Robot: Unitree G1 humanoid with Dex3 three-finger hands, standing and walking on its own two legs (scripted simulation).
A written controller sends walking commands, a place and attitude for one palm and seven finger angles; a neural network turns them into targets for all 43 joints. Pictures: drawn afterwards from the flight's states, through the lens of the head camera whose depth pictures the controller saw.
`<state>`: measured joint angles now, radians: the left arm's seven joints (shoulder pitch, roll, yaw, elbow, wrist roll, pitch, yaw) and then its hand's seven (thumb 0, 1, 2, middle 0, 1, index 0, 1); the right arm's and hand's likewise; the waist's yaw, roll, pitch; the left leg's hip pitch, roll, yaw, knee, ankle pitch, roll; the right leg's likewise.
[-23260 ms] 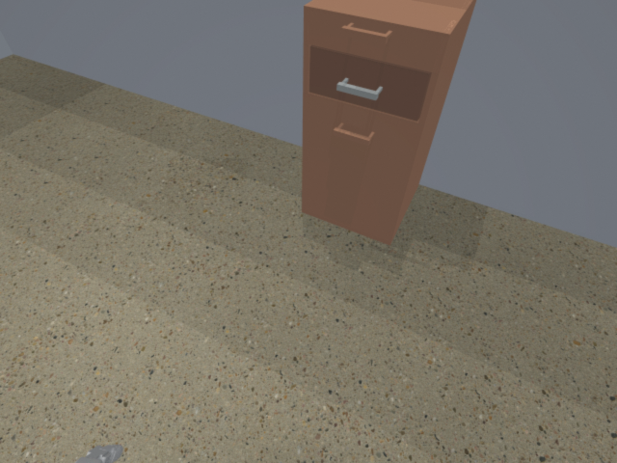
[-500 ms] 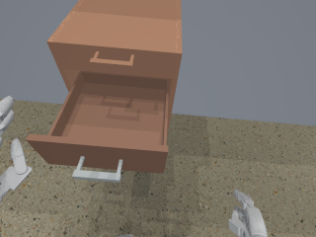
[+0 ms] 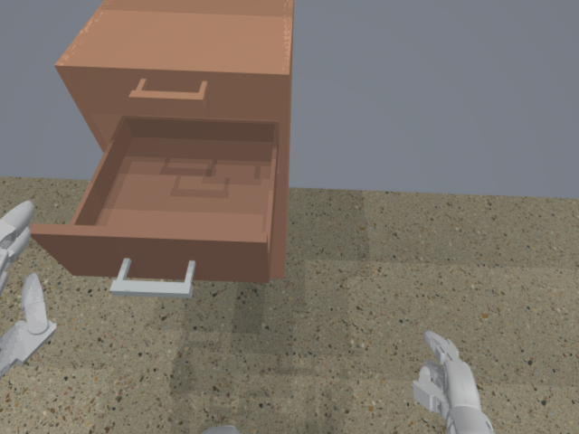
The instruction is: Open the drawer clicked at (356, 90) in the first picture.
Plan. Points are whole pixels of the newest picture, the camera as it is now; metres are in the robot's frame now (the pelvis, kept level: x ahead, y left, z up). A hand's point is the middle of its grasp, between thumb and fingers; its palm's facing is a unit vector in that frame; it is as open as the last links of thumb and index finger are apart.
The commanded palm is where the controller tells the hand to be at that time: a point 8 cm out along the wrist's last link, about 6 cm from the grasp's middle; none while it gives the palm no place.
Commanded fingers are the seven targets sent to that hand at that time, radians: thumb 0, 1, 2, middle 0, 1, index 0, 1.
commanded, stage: step back with the hand held close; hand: left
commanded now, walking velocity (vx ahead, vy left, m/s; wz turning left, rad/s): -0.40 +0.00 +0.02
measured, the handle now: (155, 277) +0.37 +0.24 -0.10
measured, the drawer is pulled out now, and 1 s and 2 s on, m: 0.30 0.30 0.30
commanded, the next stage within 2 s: stop stepping back and stand still in 0.08 s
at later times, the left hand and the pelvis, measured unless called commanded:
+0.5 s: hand out of the picture +0.07 +0.22 +0.15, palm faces +0.41 -0.80 -0.44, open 7.4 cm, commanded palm +0.01 +0.26 +0.17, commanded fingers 0.00 0.90 0.90 -0.20 -0.30 -0.20 -0.30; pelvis -0.11 -0.02 -0.01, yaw +2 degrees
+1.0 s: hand out of the picture +0.02 +0.23 +0.15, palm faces +0.45 -0.77 -0.46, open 7.4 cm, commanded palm none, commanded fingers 0.00 0.90 0.90 -0.20 -0.30 -0.20 -0.30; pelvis -0.15 -0.02 -0.02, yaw +4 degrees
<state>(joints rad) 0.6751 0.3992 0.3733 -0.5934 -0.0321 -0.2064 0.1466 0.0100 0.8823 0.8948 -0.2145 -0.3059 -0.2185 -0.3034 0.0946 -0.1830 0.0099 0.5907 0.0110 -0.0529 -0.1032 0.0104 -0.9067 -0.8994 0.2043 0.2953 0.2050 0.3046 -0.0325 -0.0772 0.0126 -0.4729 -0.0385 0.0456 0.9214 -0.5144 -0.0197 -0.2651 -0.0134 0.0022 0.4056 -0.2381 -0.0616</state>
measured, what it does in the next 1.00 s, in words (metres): walks backwards: left foot, then left foot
